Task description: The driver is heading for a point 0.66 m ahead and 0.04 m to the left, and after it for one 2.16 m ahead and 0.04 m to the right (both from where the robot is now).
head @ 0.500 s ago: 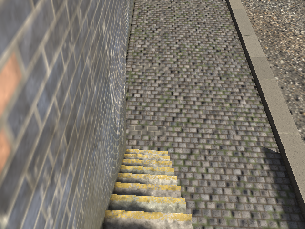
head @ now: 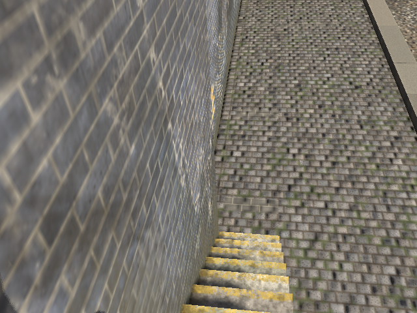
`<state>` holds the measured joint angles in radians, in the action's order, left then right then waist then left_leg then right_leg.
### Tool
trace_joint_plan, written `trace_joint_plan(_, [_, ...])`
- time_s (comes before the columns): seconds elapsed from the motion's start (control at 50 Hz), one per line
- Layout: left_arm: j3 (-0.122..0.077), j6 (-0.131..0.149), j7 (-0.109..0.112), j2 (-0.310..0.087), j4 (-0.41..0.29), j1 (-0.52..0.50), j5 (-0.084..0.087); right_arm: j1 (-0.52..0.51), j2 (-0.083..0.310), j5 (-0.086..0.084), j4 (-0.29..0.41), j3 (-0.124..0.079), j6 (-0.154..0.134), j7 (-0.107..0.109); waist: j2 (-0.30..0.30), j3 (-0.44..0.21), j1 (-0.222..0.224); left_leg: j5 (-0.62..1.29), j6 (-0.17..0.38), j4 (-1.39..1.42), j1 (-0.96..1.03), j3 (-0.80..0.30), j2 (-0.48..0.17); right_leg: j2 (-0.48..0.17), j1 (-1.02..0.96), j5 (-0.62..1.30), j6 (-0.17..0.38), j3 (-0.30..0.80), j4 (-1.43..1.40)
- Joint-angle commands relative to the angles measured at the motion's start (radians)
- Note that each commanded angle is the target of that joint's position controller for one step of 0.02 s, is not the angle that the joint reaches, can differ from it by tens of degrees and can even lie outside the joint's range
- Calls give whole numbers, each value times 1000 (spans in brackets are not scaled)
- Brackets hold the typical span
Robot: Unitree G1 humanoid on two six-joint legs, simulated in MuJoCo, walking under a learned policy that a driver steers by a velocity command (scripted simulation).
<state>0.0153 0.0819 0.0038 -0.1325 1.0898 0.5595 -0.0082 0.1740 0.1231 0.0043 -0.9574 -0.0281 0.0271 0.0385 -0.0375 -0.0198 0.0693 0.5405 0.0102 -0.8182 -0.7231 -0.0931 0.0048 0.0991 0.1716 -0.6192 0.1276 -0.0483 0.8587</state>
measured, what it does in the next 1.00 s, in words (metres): goes down: left foot 0.21 m lower, then right foot 0.20 m lower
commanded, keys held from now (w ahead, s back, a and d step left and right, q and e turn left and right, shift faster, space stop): w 1.00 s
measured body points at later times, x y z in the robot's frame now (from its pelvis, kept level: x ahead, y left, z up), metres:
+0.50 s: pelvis +0.27 +0.00 -0.22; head +0.25 +0.02 +0.23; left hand +0.31 +0.26 -0.37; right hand +0.17 -0.25 -0.35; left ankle +0.19 +0.08 -0.89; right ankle +0.38 -0.13 -0.88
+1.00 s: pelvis +0.48 +0.04 -0.42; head +0.45 +0.05 +0.03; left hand +0.42 +0.26 -0.58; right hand +0.60 -0.19 -0.55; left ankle +0.66 +0.20 -1.11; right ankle +0.39 -0.09 -1.10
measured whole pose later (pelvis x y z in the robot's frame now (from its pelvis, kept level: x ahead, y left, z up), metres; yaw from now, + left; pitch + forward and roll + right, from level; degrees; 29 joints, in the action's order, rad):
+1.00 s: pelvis +0.48 +0.04 -0.42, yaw +2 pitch -3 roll -1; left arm 0.00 0.08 -0.01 -0.18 1.06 0.45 -0.05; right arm 0.20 0.18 0.05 -0.93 -0.04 0.00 0.00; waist 0.00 -0.03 0.08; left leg 0.40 -0.03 -0.72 -0.61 -0.03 -0.09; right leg 0.00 0.23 -0.66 0.03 -0.03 0.93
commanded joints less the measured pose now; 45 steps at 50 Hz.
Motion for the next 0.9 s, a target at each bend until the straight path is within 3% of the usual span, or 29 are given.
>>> trace_joint_plan(0.02, [-24,8,10,-114,-17,60,-15,-125,86,0,43,-28,-33,-3,124,217,21,32,16,57,-72,-7,21,-203,98,360,17,331,-212])
trace_joint_plan(0.16, [-49,20,18,-114,31,96,-51,-46,111,2,-18,-42,-63,-3,71,175,60,-69,12,165,65,54,27,-161,-5,741,37,305,109])
trace_joint_plan(0.2, [-53,-3,15,-128,16,-59,-74,247,163,-19,-99,-66,-48,22,101,60,-82,-138,20,242,442,51,-9,-141,123,831,40,288,291])
trace_joint_plan(0.22, [-52,-2,-1,-141,24,-42,-67,382,217,-8,-148,-85,-38,16,81,67,-109,-224,34,263,601,120,26,-130,190,1015,17,263,416])
trace_joint_plan(0.24, [-65,1,-16,-189,28,-108,-59,583,267,8,-199,-110,-27,13,59,69,-234,-279,75,357,834,90,-4,-101,358,1066,-9,236,687])
trace_joint_plan(0.26, [-89,0,-15,-216,9,-223,-42,701,310,11,-217,-125,-19,8,-134,116,-352,-31,175,440,999,-23,-131,76,631,373,-59,119,1200])
trace_joint_plan(0.28, [-69,9,-13,-120,-57,-68,-28,542,277,-1,-158,-85,-33,-15,-140,83,-124,309,237,212,1085,-199,-326,109,871,-167,-80,103,1167])
trace_joint_plan(0.3, [-53,10,-14,-116,-42,-6,-68,431,221,-24,-132,-66,-59,-34,-64,100,-50,4,290,251,948,-241,-342,25,870,-100,-59,155,934])
trace_joint_plan(0.32, [-53,-9,-6,-143,-7,-15,-104,393,196,-35,-108,-58,-65,-34,-8,119,-47,-196,308,293,781,-238,-343,16,805,-63,-56,154,969])
trace_joint_plan(0.34, [-54,-8,-1,-176,-24,-51,-102,340,142,-63,-105,-36,-101,-11,57,141,-3,-379,207,302,605,-112,-232,-21,730,240,-55,227,687])
trace_joint_plan(0.36, [-43,-44,10,-135,-78,-97,-118,320,218,-67,-119,-42,-117,19,-160,139,20,-581,322,290,448,-324,-347,-29,719,232,-75,192,740])
trace_joint_plan(0.38, [-39,-75,14,-165,-118,-198,-109,247,143,-84,-119,-16,-128,36,5,210,59,-652,270,326,143,-182,-233,-60,525,525,-140,201,420])
trace_joint_plan(0.4, [-22,-84,12,-125,-115,-194,-88,202,158,-54,-80,-13,-127,39,-40,149,54,-683,245,337,17,-105,-182,-13,294,623,-154,78,371])
trace_joint_plan(0.42, [-14,-88,8,-87,-61,-107,-63,237,198,-44,-74,-16,-130,40,-110,97,44,-590,255,286,17,-159,-252,-14,214,640,-147,59,534])
trace_joint_plan(0.44, [-47,-66,-12,-195,-97,-173,-54,241,128,-60,-69,-9,-138,50,10,141,48,-938,186,91,14,-76,-128,-64,289,922,-128,180,296])
trace_joint_plan(0.5, [-15,-34,-48,-138,-130,-202,-57,235,144,-83,-29,-7,-152,67,20,146,45,-1140,106,-20,-149,82,-27,-9,-22,1158,-136,19,-50])
trace_joint_plan(0.56, [-8,-21,-46,-123,-172,-229,-38,316,155,-24,-38,-29,-108,49,-45,156,-86,-1056,132,-274,39,107,-5,-42,-40,1032,-122,-46,-425])
trace_joint_plan(0.6, [-30,-19,-40,-151,-130,-81,-26,359,179,-4,-42,-38,-47,55,-11,140,-77,-817,171,-590,152,92,-12,-118,-114,956,-78,-7,-735])
trace_joint_plan(0.62, [-42,-20,-32,-195,-114,-4,-37,393,176,-13,-27,-46,-43,41,114,82,-64,-963,155,-894,41,107,53,-193,-282,1093,-24,97,-702])
trace_joint_plan(0.64, [-53,-5,-46,-262,-103,140,-46,386,127,-67,21,-41,-73,24,236,-86,-12,-1525,106,-1323,-326,134,104,-385,-628,1760,31,243,-154])
trace_joint_plan(0.66, [-94,-20,-51,-386,-92,145,-47,408,146,-75,62,-31,-92,33,283,-183,-40,-1386,105,-1496,-508,69,44,-510,-742,1712,137,366,-73])
trace_joint_plan(0.68, [-131,-14,-55,-420,-75,160,-45,375,174,-55,36,-36,-100,46,175,-216,21,-1241,93,-1487,-585,-20,11,-581,-677,1166,258,497,-191])
trace_joint_plan(0.7, [-129,-11,-51,-385,-78,138,-46,263,184,-41,59,-35,-93,56,180,-140,52,-1212,62,-1416,-626,-47,-20,-611,-504,733,321,600,-308])
trace_joint_plan(0.72, [-104,-12,-46,-294,-82,82,-51,191,217,-15,48,-51,-76,57,75,-13,22,-1126,46,-1326,-610,-47,-26,-562,-329,589,307,592,-369])
trace_joint_plan(0.74, [-61,10,-46,-194,-78,17,-69,154,159,-8,48,-43,-64,54,6,96,-13,-894,8,-1103,-579,-120,-11,-509,-111,573,225,488,-313])
trace_joint_plan(0.78, [-24,25,-40,-113,-84,-114,-34,109,72,6,91,-19,-31,44,15,169,-110,-623,-56,-747,-350,-17,-27,-413,294,487,114,388,-351])
trace_joint_plan(0.82, [-26,27,-42,-153,-65,-193,-23,212,6,30,37,-7,-8,27,100,86,-158,-352,-65,-563,71,98,-29,-323,509,454,57,301,-382])
trace_joint_plan(0.84, [-37,27,-54,-190,-57,-205,-27,276,26,31,2,-18,2,37,150,45,-179,-297,-62,-577,169,136,-19,-305,516,541,64,258,-361])
trace_joint_plan(0.9, [-36,24,-42,-178,-34,-114,-19,-20,148,24,92,-51,-25,30,247,177,-17,-180,-56,-174,-156,49,-105,-280,140,209,72,321,-346])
